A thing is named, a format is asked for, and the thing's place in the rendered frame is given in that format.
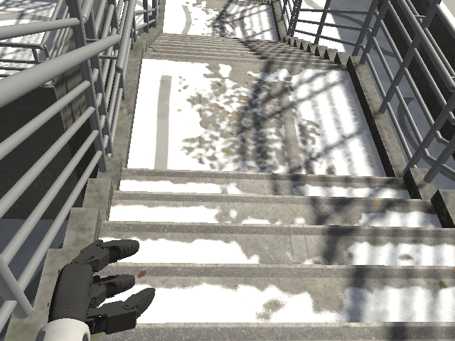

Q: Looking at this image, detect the left robot forearm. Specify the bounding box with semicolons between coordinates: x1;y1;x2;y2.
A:
36;318;90;341

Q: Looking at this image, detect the left robot hand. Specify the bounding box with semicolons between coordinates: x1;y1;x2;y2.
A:
48;239;156;335

